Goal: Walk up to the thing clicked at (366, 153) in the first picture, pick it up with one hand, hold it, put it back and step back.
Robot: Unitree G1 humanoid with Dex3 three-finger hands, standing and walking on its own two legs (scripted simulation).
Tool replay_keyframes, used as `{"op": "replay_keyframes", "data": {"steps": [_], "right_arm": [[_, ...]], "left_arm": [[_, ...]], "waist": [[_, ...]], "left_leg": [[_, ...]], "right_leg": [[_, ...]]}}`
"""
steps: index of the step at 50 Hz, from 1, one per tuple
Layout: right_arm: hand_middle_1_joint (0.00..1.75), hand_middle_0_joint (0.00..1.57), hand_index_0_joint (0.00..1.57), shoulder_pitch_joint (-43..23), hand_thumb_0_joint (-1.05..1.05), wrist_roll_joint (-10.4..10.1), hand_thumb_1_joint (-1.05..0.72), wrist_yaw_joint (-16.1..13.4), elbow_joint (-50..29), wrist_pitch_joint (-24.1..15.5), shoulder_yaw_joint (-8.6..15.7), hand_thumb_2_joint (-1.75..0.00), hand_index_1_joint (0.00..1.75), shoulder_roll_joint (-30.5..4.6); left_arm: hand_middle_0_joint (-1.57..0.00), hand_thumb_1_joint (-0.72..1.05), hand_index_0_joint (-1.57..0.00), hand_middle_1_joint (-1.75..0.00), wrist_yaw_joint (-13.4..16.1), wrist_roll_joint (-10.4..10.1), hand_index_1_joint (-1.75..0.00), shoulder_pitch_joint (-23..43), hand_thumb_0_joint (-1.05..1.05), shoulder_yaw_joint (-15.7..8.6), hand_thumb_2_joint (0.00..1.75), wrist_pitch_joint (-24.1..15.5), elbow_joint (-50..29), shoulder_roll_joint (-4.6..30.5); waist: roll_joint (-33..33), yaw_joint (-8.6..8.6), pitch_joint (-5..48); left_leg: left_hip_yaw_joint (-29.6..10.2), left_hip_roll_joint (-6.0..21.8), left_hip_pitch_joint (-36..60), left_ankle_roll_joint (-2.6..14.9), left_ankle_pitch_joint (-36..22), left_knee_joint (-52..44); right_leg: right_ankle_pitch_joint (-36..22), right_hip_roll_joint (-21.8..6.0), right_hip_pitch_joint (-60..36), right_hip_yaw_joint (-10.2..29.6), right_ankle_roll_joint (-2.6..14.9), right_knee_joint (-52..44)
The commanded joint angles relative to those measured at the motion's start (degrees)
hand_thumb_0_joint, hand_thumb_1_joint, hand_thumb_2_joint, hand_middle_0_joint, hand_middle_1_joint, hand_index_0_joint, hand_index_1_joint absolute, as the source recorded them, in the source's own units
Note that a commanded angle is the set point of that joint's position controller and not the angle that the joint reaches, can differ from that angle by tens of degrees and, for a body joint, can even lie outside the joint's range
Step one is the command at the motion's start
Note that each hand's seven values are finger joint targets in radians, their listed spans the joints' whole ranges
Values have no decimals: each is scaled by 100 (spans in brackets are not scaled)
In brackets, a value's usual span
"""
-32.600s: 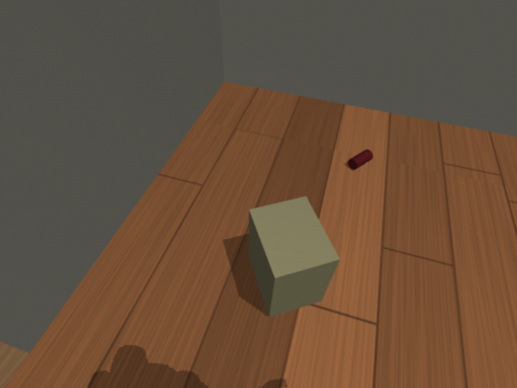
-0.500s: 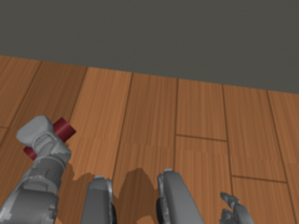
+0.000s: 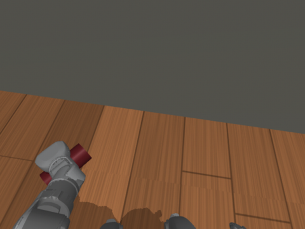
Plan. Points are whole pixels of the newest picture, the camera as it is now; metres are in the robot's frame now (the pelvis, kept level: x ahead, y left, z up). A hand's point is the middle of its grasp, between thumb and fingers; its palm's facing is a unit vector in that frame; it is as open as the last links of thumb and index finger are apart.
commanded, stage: lift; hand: left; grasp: from above
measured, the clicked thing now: (67, 165) +0.34 +0.23 -0.12
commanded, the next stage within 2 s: hold in 0.18 s
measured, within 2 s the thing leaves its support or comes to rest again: neither
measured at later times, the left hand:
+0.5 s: hand (54, 163) +0.32 +0.23 -0.03, palm faces -0.32 -0.31 -0.89, open 9.3 cm
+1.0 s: hand (50, 156) +0.33 +0.23 +0.00, palm faces -0.30 -0.31 -0.90, open 9.3 cm
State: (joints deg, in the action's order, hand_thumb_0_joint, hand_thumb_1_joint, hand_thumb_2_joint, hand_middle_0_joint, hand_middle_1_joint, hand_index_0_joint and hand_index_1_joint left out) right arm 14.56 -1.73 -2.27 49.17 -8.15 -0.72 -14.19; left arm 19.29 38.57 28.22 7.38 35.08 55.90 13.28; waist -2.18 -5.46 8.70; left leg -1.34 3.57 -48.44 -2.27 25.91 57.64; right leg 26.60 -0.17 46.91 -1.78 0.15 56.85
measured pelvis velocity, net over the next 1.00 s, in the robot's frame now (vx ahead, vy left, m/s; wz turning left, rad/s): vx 0.02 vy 0.01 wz -0.01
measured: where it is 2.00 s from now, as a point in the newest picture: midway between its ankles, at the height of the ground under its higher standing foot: outside the picture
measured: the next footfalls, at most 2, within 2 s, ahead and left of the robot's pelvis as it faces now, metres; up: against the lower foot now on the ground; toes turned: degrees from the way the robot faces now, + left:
none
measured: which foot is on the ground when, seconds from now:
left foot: down 0.00-1.00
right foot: down 0.00-1.00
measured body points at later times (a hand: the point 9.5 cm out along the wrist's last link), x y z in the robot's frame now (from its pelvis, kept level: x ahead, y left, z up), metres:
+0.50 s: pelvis +0.01 +0.01 +0.04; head +0.04 +0.00 +0.49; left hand +0.33 +0.24 +0.02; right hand +0.11 -0.24 -0.09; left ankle +0.01 +0.14 -0.67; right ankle +0.01 -0.12 -0.67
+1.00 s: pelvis +0.02 +0.01 +0.05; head +0.04 -0.01 +0.50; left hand +0.34 +0.24 +0.05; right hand +0.14 -0.23 -0.07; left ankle +0.01 +0.14 -0.67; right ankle +0.01 -0.12 -0.67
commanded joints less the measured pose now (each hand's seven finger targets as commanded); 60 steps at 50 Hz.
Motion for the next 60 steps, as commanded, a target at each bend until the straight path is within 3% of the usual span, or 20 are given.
{"op": "replay_keyframes", "data": {"steps": [1, 6, 9, 14, 15, 18, 27, 28, 29, 33, 40, 43, 45, 46, 50, 55, 56, 60], "right_arm": [[30, 20, 20, 321, 0, -33, -88, -37, -388, -149, 269, -89, 30, -798], [30, 20, 20, 190, 0, -68, -88, -9, -513, -163, 290, -89, 30, -811], [30, 20, 20, 104, 0, -52, -88, 20, -532, -204, 279, -89, 30, -786], [30, 20, 20, -28, 0, -69, -88, 70, -575, -229, 262, -89, 30, -794], [30, 20, 20, -62, 0, -76, -89, 78, -581, -238, 268, -89, 30, -802], [30, 20, 20, -129, 0, -101, -89, 115, -573, -229, 253, -89, 30, -799], [30, 20, 20, -296, 0, -100, -89, 270, -697, -224, 239, -90, 30, -795], [30, 20, 20, -300, 0, -97, -89, 283, -709, -221, 245, -90, 30, -786], [30, 20, 20, -301, 0, -94, -89, 304, -702, -213, 229, -90, 30, -788], [30, 20, 20, -415, 0, -111, -89, 363, -777, -207, 215, -90, 30, -772], [30, 20, 20, -448, 0, -105, -89, 440, -828, -201, 220, -90, 30, -766], [30, 20, 20, -496, 0, -103, -89, 468, -841, -186, 203, -90, 30, -761], [30, 20, 20, -519, 0, -105, -89, 477, -860, -185, 233, -90, 30, -780], [30, 20, 20, -489, 0, -104, -90, 492, -848, -166, 216, -90, 30, -792], [30, 20, 20, -595, 0, -109, -89, 517, -905, -159, 191, -90, 30, -778], [30, 20, 20, -608, 0, -110, -90, 528, -942, -131, 168, -90, 30, -785], [30, 20, 20, -621, 0, -111, -90, 535, -951, -122, 181, -90, 30, -789], [30, 20, 20, -711, 0, -104, -90, 561, -1004, -122, 165, -90, 30, -782]], "left_arm": [[-91, 53, -92, -73, 189, 322, -71, 1889, 0, -78, 71, 6, -859, 1114], [-94, 55, -94, -70, 115, 336, -70, 1798, 0, 36, 72, -73, -769, 952], [-92, 53, -93, -69, 133, 272, -68, 1879, 0, 35, 67, -83, -828, 906], [-90, 50, -90, -71, 198, 244, -70, 2160, 0, 90, 70, 0, -989, 831], [-92, 53, -92, -69, 218, 260, -68, 2241, 0, 72, 68, 10, -1167, 910], [-93, 53, -92, -66, 210, 356, -66, 2334, 0, 165, 68, 83, -1094, 839], [-93, 50, -92, -63, 66, 309, -64, 2166, 0, 237, 68, 250, -980, 722], [-93, 50, -92, -63, 75, 314, -64, 2291, 0, 215, 67, 257, -1090, 771], [-92, 48, -90, -62, 59, 319, -64, 2104, 0, 231, 66, 308, -845, 692], [-93, 49, -91, -64, 39, 311, -65, 2221, 0, 267, 70, 399, -997, 689], [-92, 47, -89, -63, -43, 362, -66, 2373, 0, 276, 73, 439, -1515, 791], [-92, 46, -89, -64, -69, 368, -67, 2156, 0, 332, 73, 506, -1306, 652], [-93, 48, -90, -65, -82, 364, -68, 2442, 0, 305, 74, 480, -1679, 755], [-93, 47, -90, -66, -100, 366, -69, 2146, 0, 309, 75, 539, -1343, 708], [-90, 43, -87, -65, -164, 300, -69, 2253, 0, 385, 76, 593, -1690, 641], [-92, 44, -88, -66, -241, 400, -70, 2022, 0, 382, 77, 651, -1547, 702], [-92, 46, -89, -67, -247, 395, -70, 2021, 0, 302, 77, 655, -1669, 847], [-91, 43, -87, -68, -312, 461, -72, 2021, 0, 368, 80, 718, -1866, 762]], "waist": [[-193, 58, 1896], [67, 95, 1535], [-99, 166, 1376], [29, 186, 1419], [-28, 239, 1454], [92, 189, 1441], [206, 308, 1275], [63, 382, 1300], [195, 337, 1250], [210, 375, 1108], [123, 478, 1357], [136, 411, 1149], [-16, 483, 1344], [186, 440, 1283], [211, 470, 1343], [352, 473, 1176], [191, 554, 1184], [222, 547, 1230]], "left_leg": [[253, -365, 1801, 267, -2284, -904], [279, -390, 2066, 262, -1869, -1419], [298, -385, 2245, 215, -1710, -1683], [330, -394, 2549, 230, -1754, -1932], [345, -396, 2648, 229, -1833, -1986], [373, -417, 2744, 253, -1962, -2033], [374, -426, 2992, 238, -2134, -2329], [405, -442, 2991, 235, -2220, -2330], [381, -426, 3024, 235, -2308, -2353], [404, -439, 3064, 249, -2237, -2459], [393, -433, 3313, 248, -2635, -2529], [389, -411, 3351, 235, -2619, -2604], [382, -396, 3498, 224, -2770, -2626], [377, -403, 3458, 248, -2832, -2599], [392, -407, 3576, 279, -2989, -2612], [409, -447, 3464, 308, -2844, -2669], [416, -446, 3463, 290, -2843, -2683], [396, -449, 3568, 292, -2881, -2714]], "right_leg": [[-2541, 187, -1574, -26, -18, -1124], [-2113, 179, -1859, -7, -34, -1591], [-1836, 180, -1908, -34, 11, -1738], [-1939, 172, -2232, -10, -13, -1951], [-2007, 172, -2325, 1, -12, -1993], [-2211, 152, -2464, 39, -46, -2083], [-2288, 153, -2779, 11, -29, -2253], [-2388, 146, -2828, 35, -28, -2267], [-2449, 164, -2807, 17, -20, -2252], [-2409, 157, -2924, 33, -38, -2392], [-2795, 155, -3197, 38, -38, -2412], [-2700, 169, -3126, 23, -15, -2447], [-2818, 174, -3214, 10, -5, -2433], [-2905, 171, -3244, 26, -26, -2451], [-3147, 151, -3380, 18, -52, -2505], [-3094, 118, -3427, 36, -70, -2569], [-3054, 112, -3436, 43, -55, -2558], [-3071, 118, -3508, 32, -59, -2612]]}}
